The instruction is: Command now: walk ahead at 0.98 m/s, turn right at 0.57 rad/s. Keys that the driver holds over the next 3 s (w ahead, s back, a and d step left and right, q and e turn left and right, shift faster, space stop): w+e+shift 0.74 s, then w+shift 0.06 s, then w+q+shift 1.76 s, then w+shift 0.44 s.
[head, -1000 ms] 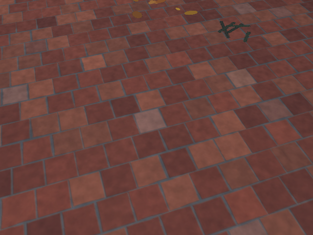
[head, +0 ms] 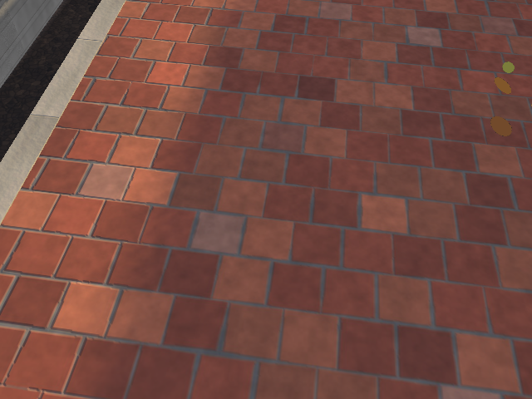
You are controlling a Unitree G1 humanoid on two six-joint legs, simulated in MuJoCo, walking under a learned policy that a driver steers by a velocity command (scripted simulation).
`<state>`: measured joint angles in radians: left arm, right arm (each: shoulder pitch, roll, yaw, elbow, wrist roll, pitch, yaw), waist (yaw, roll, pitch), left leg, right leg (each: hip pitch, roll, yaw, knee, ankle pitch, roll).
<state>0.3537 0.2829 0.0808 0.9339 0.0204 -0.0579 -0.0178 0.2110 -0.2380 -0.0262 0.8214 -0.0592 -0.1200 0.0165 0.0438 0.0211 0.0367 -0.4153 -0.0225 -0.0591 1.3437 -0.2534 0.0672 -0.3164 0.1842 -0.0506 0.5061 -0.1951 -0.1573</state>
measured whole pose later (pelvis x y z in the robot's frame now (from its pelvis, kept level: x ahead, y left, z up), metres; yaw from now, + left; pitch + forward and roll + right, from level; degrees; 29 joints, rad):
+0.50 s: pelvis +0.45 +0.01 +0.01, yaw -25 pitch +3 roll +2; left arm 0.19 0.37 0.09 0.74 0.03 -0.01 -0.05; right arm 0.34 -0.32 -0.06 0.81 -0.03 -0.11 0.00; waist -0.02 -0.05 0.00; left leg -0.15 0.03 0.14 0.40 -0.28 -0.02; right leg -0.65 -0.04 -0.01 1.27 -0.26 -0.11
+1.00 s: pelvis +0.82 -0.24 +0.01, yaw -43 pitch +0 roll -2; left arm 0.43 0.28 0.04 0.83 0.02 -0.09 -0.02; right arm 0.18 -0.24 0.00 0.69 -0.02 -0.04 0.03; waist 0.02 0.02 0.03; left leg -0.77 0.16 -0.02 1.01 -0.11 0.02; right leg -0.01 0.19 -0.04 0.30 -0.30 -0.16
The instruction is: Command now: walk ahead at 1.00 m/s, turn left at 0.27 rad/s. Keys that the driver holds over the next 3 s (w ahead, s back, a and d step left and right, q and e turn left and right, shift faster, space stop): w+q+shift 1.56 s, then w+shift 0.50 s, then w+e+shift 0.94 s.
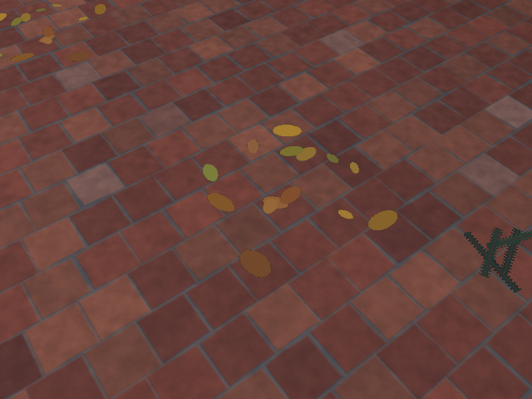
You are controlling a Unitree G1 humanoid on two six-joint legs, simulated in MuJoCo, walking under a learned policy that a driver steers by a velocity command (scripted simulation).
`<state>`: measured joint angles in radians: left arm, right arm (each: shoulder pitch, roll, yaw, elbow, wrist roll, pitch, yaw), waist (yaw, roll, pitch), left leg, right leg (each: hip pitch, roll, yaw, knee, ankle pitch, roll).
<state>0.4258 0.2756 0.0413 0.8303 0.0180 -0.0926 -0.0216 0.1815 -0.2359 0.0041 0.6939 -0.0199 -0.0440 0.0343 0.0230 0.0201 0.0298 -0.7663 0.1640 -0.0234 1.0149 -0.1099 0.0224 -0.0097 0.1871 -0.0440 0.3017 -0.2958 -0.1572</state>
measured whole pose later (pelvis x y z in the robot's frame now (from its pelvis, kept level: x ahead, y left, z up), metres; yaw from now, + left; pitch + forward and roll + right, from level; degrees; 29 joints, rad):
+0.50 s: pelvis +0.46 +0.10 +0.01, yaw +22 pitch +2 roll +0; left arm 0.00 0.25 -0.06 0.56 0.05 -0.07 -0.02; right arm 0.51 -0.30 -0.07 0.85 0.01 -0.06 0.02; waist -0.10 -0.01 0.01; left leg -0.02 -0.19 -0.17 0.30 -0.29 0.16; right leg -0.74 -0.13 0.10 0.78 -0.04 0.04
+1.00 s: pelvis +0.88 +0.27 -0.01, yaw +50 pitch +2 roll -2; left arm 0.53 0.31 0.05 0.89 0.03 -0.11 0.00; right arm -0.07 -0.33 -0.02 0.56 -0.03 0.00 0.10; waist 0.09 0.05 0.03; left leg -0.80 0.04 0.11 0.87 -0.02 0.14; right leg 0.20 0.00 -0.28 0.20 -0.42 0.05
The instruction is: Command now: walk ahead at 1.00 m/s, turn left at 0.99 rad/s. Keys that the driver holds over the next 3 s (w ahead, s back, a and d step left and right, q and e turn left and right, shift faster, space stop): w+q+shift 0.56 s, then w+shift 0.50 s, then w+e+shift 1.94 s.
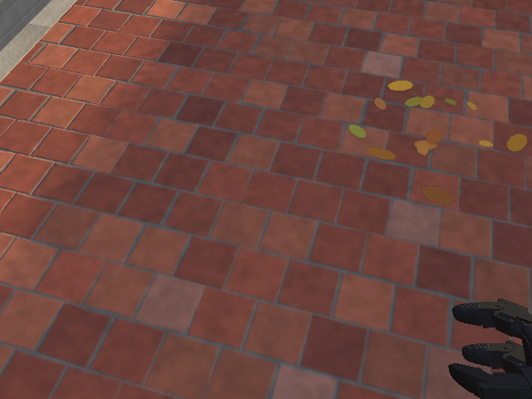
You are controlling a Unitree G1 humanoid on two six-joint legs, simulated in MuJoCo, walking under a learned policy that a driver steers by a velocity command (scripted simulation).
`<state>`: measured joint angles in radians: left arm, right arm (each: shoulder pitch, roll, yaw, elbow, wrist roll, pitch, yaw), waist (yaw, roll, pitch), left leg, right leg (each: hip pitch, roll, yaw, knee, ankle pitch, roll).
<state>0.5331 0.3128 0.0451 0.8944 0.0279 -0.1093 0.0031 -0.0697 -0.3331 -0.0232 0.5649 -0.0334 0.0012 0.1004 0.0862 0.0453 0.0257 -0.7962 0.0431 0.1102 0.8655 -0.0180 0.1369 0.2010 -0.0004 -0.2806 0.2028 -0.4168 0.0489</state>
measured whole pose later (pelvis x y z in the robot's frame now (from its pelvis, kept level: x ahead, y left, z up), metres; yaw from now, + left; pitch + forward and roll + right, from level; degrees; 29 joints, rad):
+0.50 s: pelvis +0.48 +0.03 -0.01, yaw +29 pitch +2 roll +0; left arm 0.02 0.29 -0.02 0.56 0.04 -0.07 0.01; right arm 0.45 -0.37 -0.09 0.80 -0.01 -0.06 0.02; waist -0.11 0.02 0.02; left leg 0.01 -0.17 -0.30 0.66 -0.50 0.14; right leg -0.52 -0.05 0.07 0.57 -0.12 0.04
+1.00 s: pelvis +0.83 +0.28 +0.00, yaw +45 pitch +2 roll -1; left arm 0.45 0.26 0.01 0.87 0.01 -0.06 -0.01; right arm 0.11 -0.29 -0.01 0.70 -0.04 -0.05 0.02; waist 0.07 0.01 0.04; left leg -0.47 -0.10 0.05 0.67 -0.23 0.13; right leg -0.15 -0.06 -0.02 1.20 -0.38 -0.04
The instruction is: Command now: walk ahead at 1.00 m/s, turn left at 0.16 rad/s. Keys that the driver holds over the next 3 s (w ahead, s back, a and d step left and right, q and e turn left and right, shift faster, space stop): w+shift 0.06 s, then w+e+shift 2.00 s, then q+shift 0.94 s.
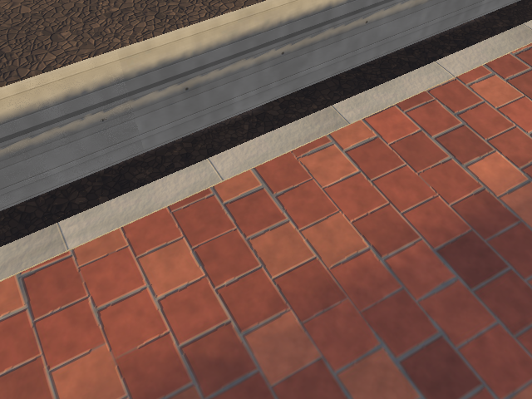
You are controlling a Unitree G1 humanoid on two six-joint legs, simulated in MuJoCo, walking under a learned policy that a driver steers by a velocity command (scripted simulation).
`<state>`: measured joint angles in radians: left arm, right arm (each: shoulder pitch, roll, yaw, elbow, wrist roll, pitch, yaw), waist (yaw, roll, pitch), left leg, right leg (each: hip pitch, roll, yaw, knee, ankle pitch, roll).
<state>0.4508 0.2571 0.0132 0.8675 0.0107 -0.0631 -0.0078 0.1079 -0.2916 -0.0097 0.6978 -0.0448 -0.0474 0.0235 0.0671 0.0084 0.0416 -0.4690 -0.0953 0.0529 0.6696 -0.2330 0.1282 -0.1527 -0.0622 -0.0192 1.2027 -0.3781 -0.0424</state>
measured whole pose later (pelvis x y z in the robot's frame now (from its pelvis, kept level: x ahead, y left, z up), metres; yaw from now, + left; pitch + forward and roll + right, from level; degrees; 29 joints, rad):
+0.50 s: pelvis +0.49 -0.05 +0.01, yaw -16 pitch +0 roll -2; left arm 0.34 0.33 0.06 0.85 0.01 -0.02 -0.02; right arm 0.22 -0.23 0.03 0.75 -0.06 -0.11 -0.01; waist 0.02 -0.02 0.04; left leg -0.41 0.01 -0.06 1.42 -0.35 0.00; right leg -0.33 0.20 -0.04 0.56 -0.22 -0.17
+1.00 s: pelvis +0.94 -0.14 +0.02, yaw -42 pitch +1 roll +2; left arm 0.13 0.38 0.07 0.66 0.02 0.02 -0.05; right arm 0.41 -0.33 -0.05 0.78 -0.02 -0.09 0.00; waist -0.04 -0.07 0.00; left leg -0.12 0.03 0.16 0.44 -0.33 -0.02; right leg -0.71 -0.02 -0.01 1.35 -0.20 -0.07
